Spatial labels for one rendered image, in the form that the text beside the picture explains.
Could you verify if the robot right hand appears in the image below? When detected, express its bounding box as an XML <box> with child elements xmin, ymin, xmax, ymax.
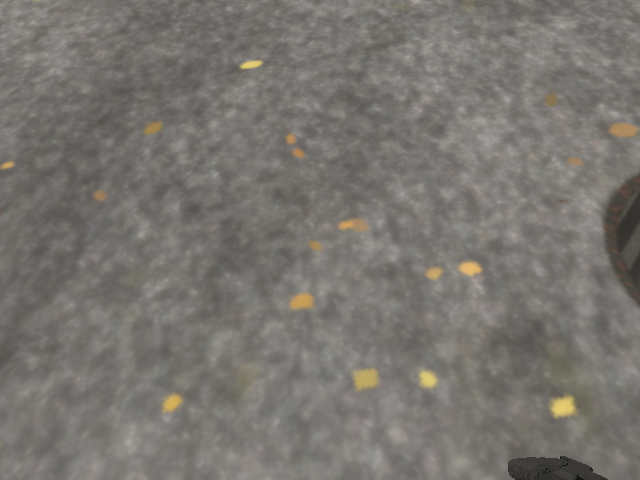
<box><xmin>508</xmin><ymin>456</ymin><xmax>608</xmax><ymax>480</ymax></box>

